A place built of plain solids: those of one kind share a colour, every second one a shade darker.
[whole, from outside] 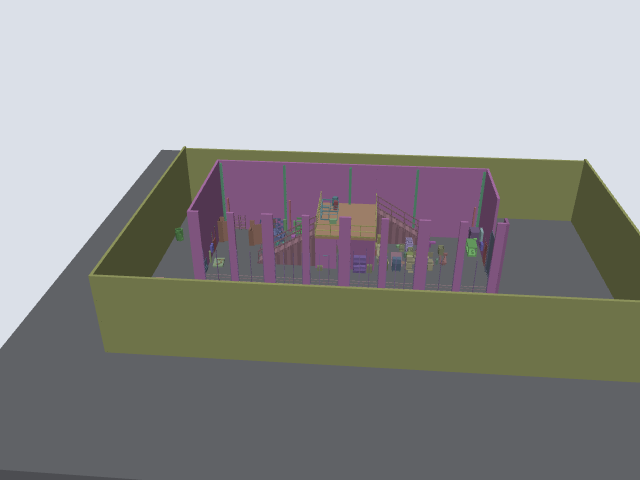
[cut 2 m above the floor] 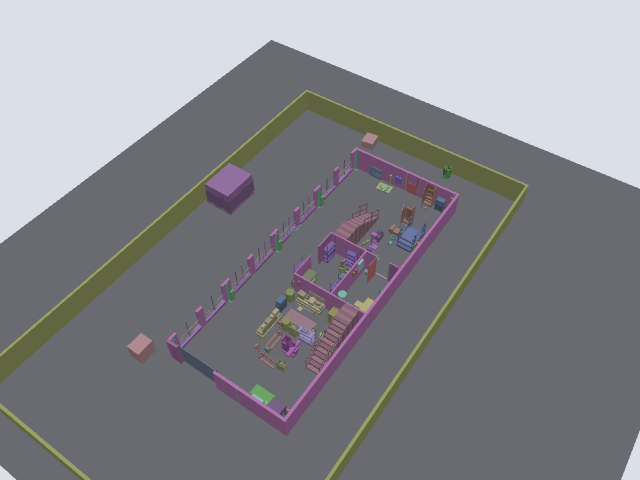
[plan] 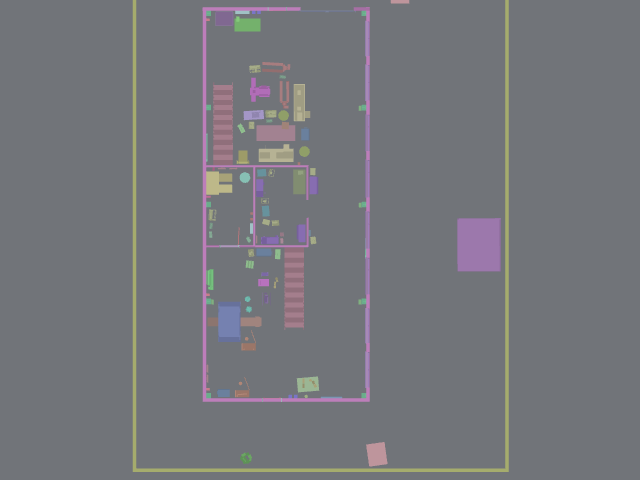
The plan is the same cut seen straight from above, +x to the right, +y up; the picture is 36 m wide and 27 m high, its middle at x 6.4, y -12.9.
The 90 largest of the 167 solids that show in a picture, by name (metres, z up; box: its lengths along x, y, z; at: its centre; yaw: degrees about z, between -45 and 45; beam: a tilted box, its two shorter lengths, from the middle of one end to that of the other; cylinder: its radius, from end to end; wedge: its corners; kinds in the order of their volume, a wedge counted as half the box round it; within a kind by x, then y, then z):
{
 "yard_bound_1": {"box": [0.2, 34.97, 5.8], "at": [-4.04, -8.47, 2.85]},
 "yard_bound_2": {"box": [21.15, 0.2, 5.95], "at": [6.44, -25.85, 2.93]},
 "yard_bound_3": {"box": [21.15, 0.2, 5.95], "at": [6.44, 8.91, 2.93]},
 "yard_bound_4": {"box": [0.2, 34.97, 5.95], "at": [16.91, -8.47, 2.93]},
 "wall_1": {"box": [0.2, 8.75, 6.45], "at": [-0.1, -17.62, 3.17]},
 "wall_2": {"box": [0.2, 4.5, 6.45], "at": [-0.1, -11.0, 3.17]},
 "wall_3": {"box": [0.2, 8.95, 6.45], "at": [-0.1, -4.28, 3.17]},
 "wall_4": {"box": [2.7, 0.06, 2.75], "at": [1.35, -8.78, 1.32]},
 "wall_5": {"box": [2.76, 0.06, 2.87], "at": [1.38, -8.72, 1.39]},
 "wall_6": {"box": [0.85, 0.06, 2.75], "at": [2.27, -13.22, 1.32]},
 "wall_7": {"box": [5.51, 0.2, 6.45], "at": [2.55, 0.1, 3.17]},
 "wall_8": {"box": [0.06, 4.5, 2.75], "at": [2.67, -11.0, 1.32]},
 "wall_9": {"box": [0.06, 4.5, 2.75], "at": [2.73, -11.0, 1.32]},
 "wall_10": {"box": [3.12, 0.06, 2.87], "at": [4.2, -13.28, 1.39]},
 "wall_11": {"box": [3.0, 0.06, 2.75], "at": [4.2, -13.22, 1.32]},
 "wall_12": {"box": [3.0, 0.06, 2.75], "at": [4.2, -8.78, 1.32]},
 "wall_13": {"box": [3.12, 0.06, 2.87], "at": [4.2, -8.72, 1.39]},
 "wall_14": {"box": [9.4, 0.2, 6.45], "at": [4.5, -21.9, 3.17]},
 "wall_15": {"box": [0.06, 1.6, 2.75], "at": [5.67, -12.45, 1.32]},
 "wall_16": {"box": [0.06, 1.9, 2.75], "at": [5.67, -9.7, 1.32]},
 "wall_17": {"box": [0.06, 1.66, 2.87], "at": [5.73, -12.48, 1.39]},
 "wall_18": {"box": [0.06, 1.96, 2.87], "at": [5.73, -9.67, 1.39]},
 "wall_19": {"box": [0.91, 0.2, 6.45], "at": [8.75, 0.1, 3.17]},
 "wall_20": {"box": [0.2, 0.81, 6.45], "at": [9.1, -21.6, 3.17]},
 "wall_21": {"box": [0.2, 0.51, 6.45], "at": [9.1, -18.95, 3.17]},
 "wall_22": {"box": [0.2, 0.81, 6.45], "at": [9.1, -16.35, 3.17]},
 "wall_23": {"box": [0.2, 0.51, 6.45], "at": [9.1, -13.65, 3.17]},
 "wall_24": {"box": [0.2, 0.81, 6.45], "at": [9.1, -10.9, 3.17]},
 "wall_25": {"box": [0.2, 0.51, 6.45], "at": [9.1, -8.15, 3.17]},
 "wall_26": {"box": [0.2, 0.81, 6.45], "at": [9.1, -5.45, 3.17]},
 "wall_27": {"box": [0.2, 2.01, 0.4], "at": [9.1, -4.05, 0.15]},
 "wall_28": {"box": [0.2, 0.51, 6.45], "at": [9.1, -2.8, 3.17]},
 "wall_29": {"box": [0.2, 1.96, 0.4], "at": [9.1, -1.57, 0.15]},
 "wall_30": {"box": [0.2, 0.81, 6.45], "at": [9.1, -0.2, 3.17]},
 "beyond_container_1": {"box": [2.32, 2.93, 2.59], "at": [15.34, -13.19, 1.24]},
 "stair_1": {"box": [1.1, 0.3, 2.78], "at": [0.95, -8.53, 1.34]},
 "stair_2": {"box": [1.1, 0.3, 2.61], "at": [0.95, -8.25, 1.25]},
 "stair_3": {"box": [1.1, 0.3, 2.44], "at": [0.95, -7.97, 1.17]},
 "stair_4": {"box": [1.1, 0.3, 2.27], "at": [0.95, -7.69, 1.08]},
 "stair_5": {"box": [1.1, 0.3, 2.1], "at": [0.95, -7.41, 1.0]},
 "stair_6": {"box": [1.1, 0.3, 1.93], "at": [0.95, -7.13, 0.91]},
 "stair_7": {"box": [1.1, 0.3, 1.76], "at": [0.95, -6.85, 0.83]},
 "stair_8": {"box": [1.1, 0.3, 1.59], "at": [0.95, -6.57, 0.74]},
 "stair_9": {"box": [1.1, 0.3, 1.41], "at": [0.95, -6.29, 0.66]},
 "stair_10": {"box": [1.1, 0.3, 1.24], "at": [0.95, -6.01, 0.57]},
 "stair_11": {"box": [1.1, 0.3, 1.07], "at": [0.95, -5.73, 0.49]},
 "stair_12": {"box": [1.1, 0.3, 0.9], "at": [0.95, -5.45, 0.4]},
 "stair_13": {"box": [1.1, 0.3, 0.73], "at": [0.95, -5.17, 0.32]},
 "stair_14": {"box": [1.1, 0.3, 0.56], "at": [0.95, -4.89, 0.23]},
 "stair_15": {"box": [1.1, 0.3, 0.56], "at": [4.95, -17.11, 0.23]},
 "stair_16": {"box": [1.1, 0.3, 0.73], "at": [4.95, -16.83, 0.32]},
 "stair_17": {"box": [1.1, 0.3, 0.9], "at": [4.95, -16.55, 0.4]},
 "stair_18": {"box": [1.1, 0.3, 1.07], "at": [4.95, -16.27, 0.49]},
 "stair_19": {"box": [1.1, 0.3, 1.24], "at": [4.95, -15.99, 0.57]},
 "stair_20": {"box": [1.1, 0.3, 1.41], "at": [4.95, -15.71, 0.66]},
 "stair_21": {"box": [1.1, 0.3, 1.59], "at": [4.95, -15.43, 0.74]},
 "stair_22": {"box": [1.1, 0.3, 1.76], "at": [4.95, -15.15, 0.83]},
 "stair_23": {"box": [1.1, 0.3, 1.93], "at": [4.95, -14.87, 0.91]},
 "stair_24": {"box": [1.1, 0.3, 2.1], "at": [4.95, -14.59, 1.0]},
 "stair_25": {"box": [1.1, 0.3, 2.27], "at": [4.95, -14.31, 1.08]},
 "stair_26": {"box": [1.1, 0.3, 2.44], "at": [4.95, -14.03, 1.17]},
 "stair_27": {"box": [1.1, 0.3, 2.61], "at": [4.95, -13.75, 1.25]},
 "stair_28": {"box": [1.1, 0.3, 2.78], "at": [4.95, -13.47, 1.34]},
 "raised_floor_deck_1": {"box": [5.82, 4.68, 0.2], "at": [2.88, -11.0, 2.8]},
 "beyond_pallets_1": {"box": [1.05, 1.26, 0.67], "at": [9.6, -24.96, 0.33], "yaw": 8.0},
 "beyond_pallets_2": {"box": [1.05, 1.26, 1.21], "at": [10.9, 1.04, 0.59]},
 "plant_pumps_1": {"box": [0.72, 1.3, 1.35], "at": [0.36, -9.7, 0.62]},
 "plant_pumps_2": {"box": [1.04, 0.46, 0.56], "at": [0.94, -10.01, 0.23]},
 "plant_pumps_3": {"box": [1.04, 0.46, 0.56], "at": [0.94, -9.39, 0.23]},
 "stile_1": {"box": [1.25, 0.3, 0.39], "at": [1.3, -18.2, 0.14]},
 "stile_2": {"box": [1.25, 1.15, 0.56], "at": [1.3, -17.5, 0.23]},
 "stile_3": {"box": [1.25, 0.3, 0.39], "at": [1.3, -16.8, 0.14]},
 "card_cage_1": {"box": [0.95, 0.76, 1.45], "at": [1.02, -0.45, 0.68]},
 "centre_lathe_1": {"box": [1.83, 0.65, 0.25], "at": [3.93, -8.14, 0.7]},
 "centre_lathe_2": {"box": [1.89, 0.35, 0.38], "at": [3.94, -8.13, 0.71]},
 "centre_lathe_3": {"box": [0.54, 0.4, 0.65], "at": [4.62, -8.12, 0.91]},
 "centre_lathe_4": {"box": [0.53, 1.98, 0.23], "at": [5.25, -5.17, 0.73]},
 "roll_cab_1": {"box": [0.68, 0.46, 0.66], "at": [0.99, -21.51, 0.44]},
 "roll_cab_2": {"box": [0.83, 0.42, 0.45], "at": [3.24, -13.58, 1.1]},
 "roll_cab_3": {"box": [0.46, 0.68, 0.65], "at": [5.58, -6.96, 0.43]},
 "drum_1": {"cylinder": 0.3, "from": [4.35, -5.9, 0.0], "to": [4.35, -5.9, 0.87]},
 "drum_2": {"cylinder": 0.3, "from": [5.53, -7.92, 0.0], "to": [5.53, -7.92, 0.87]},
 "air_station_1": {"cylinder": 0.3, "from": [2.18, -9.39, 0.0], "to": [2.18, -9.39, 1.65]},
 "sectional_door_1": {"box": [3.08, 0.042, 3.57], "at": [6.8, -0.01, 1.96]},
 "wheelie_bin_1": {"box": [0.51, 0.62, 1.12], "at": [2.07, -8.18, 0.51]},
 "fitters_bench_1": {"box": [1.4, 0.65, 0.21], "at": [2.33, -0.81, 0.06]},
 "pallet_1": {"box": [1.2, 0.8, 0.19], "at": [5.72, -21.02, 0.05], "yaw": 4.8},
 "floor_pipes_1": {"box": [1.2, 0.49, 0.3], "at": [2.5, -17.5, 0.1]},
 "packing_desk_1": {"box": [0.7, 1.4, 0.14], "at": [5.24, -9.63, 0.85]},
 "slab_anti_fatigue_mat_1": {"box": [2.18, 0.88, 0.07], "at": [3.92, -6.89, -0.01]}
}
